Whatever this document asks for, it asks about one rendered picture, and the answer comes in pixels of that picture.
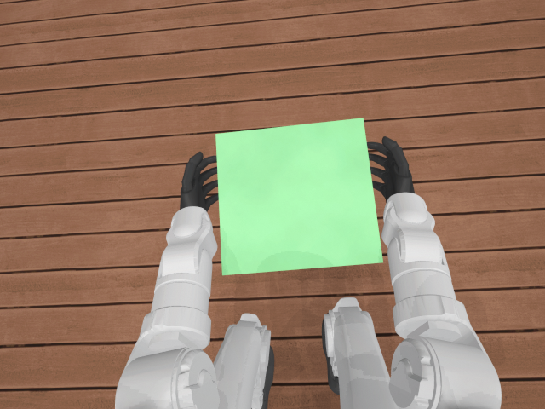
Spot robot left thigh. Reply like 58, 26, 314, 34
213, 320, 271, 409

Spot robot right upper arm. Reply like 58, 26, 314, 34
388, 336, 501, 409

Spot robot left upper arm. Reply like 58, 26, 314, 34
116, 347, 220, 409

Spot robot right hand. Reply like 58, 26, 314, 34
367, 136, 415, 202

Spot robot right forearm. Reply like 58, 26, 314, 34
381, 193, 502, 408

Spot robot left foot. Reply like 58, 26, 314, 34
251, 346, 274, 409

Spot robot left forearm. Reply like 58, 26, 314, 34
115, 206, 217, 409

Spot carton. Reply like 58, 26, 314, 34
215, 118, 383, 275

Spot robot left hand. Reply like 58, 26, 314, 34
180, 152, 219, 211

